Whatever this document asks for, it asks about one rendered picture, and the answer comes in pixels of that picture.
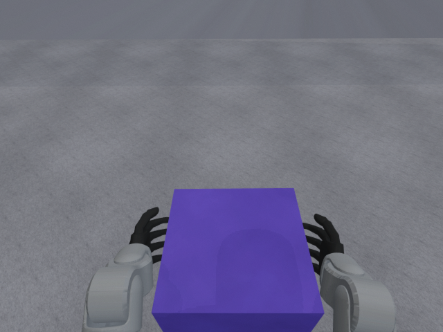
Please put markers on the robot right hand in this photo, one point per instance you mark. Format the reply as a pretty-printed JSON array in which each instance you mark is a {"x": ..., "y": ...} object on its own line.
[{"x": 330, "y": 240}]

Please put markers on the carton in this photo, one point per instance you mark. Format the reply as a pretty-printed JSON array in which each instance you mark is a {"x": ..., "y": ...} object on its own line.
[{"x": 236, "y": 260}]

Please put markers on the robot left hand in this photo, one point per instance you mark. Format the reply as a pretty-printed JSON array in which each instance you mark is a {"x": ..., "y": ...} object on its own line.
[{"x": 143, "y": 235}]

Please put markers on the robot right forearm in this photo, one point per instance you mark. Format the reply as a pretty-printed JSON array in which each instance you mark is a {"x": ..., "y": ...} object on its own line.
[{"x": 360, "y": 303}]

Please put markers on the robot left forearm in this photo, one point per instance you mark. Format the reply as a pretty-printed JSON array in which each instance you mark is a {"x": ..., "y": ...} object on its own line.
[{"x": 114, "y": 299}]

